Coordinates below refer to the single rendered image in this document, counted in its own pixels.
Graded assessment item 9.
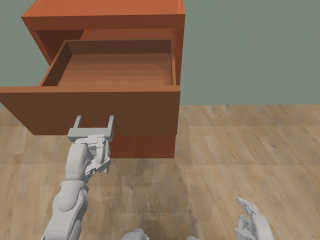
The cabinet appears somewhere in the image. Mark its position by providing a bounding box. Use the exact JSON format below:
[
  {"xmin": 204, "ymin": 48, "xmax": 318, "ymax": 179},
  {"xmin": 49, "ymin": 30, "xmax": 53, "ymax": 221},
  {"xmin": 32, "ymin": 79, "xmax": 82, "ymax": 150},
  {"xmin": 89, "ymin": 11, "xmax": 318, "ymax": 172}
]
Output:
[{"xmin": 21, "ymin": 0, "xmax": 186, "ymax": 158}]

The left robot forearm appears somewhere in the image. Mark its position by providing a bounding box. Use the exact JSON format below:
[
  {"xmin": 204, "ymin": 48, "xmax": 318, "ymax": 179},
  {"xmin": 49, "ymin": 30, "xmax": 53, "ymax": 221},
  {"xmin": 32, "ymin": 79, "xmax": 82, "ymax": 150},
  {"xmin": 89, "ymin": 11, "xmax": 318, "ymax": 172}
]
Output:
[{"xmin": 41, "ymin": 179, "xmax": 89, "ymax": 240}]

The handle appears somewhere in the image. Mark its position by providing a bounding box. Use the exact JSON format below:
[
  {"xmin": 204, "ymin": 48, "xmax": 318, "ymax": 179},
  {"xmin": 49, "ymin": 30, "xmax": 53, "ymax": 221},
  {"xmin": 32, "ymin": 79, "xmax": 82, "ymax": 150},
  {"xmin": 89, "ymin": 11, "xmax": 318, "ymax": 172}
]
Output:
[{"xmin": 67, "ymin": 115, "xmax": 115, "ymax": 142}]

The left robot shin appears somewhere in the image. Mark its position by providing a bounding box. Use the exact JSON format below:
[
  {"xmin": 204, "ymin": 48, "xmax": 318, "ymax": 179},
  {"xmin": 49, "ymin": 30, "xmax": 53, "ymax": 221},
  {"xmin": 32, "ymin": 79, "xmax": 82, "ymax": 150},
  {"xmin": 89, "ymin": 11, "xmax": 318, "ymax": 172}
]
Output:
[{"xmin": 134, "ymin": 229, "xmax": 144, "ymax": 233}]

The left robot hand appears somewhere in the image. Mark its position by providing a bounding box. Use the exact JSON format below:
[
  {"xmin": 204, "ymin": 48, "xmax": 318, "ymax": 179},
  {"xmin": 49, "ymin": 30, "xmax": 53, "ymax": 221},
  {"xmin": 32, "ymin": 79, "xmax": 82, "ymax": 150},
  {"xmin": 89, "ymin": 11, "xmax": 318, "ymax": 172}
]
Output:
[{"xmin": 65, "ymin": 134, "xmax": 112, "ymax": 184}]

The right robot hand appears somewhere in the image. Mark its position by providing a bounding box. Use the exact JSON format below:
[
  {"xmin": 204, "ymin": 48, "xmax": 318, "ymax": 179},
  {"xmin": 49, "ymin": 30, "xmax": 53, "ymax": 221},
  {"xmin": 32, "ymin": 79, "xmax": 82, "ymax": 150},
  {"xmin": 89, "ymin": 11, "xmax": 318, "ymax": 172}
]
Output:
[{"xmin": 235, "ymin": 197, "xmax": 275, "ymax": 240}]

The drawer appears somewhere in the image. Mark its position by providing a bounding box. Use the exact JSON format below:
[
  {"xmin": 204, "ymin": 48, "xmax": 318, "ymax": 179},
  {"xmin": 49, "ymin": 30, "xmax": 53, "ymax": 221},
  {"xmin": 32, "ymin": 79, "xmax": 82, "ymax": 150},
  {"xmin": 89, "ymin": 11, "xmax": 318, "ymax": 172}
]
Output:
[{"xmin": 0, "ymin": 38, "xmax": 181, "ymax": 136}]

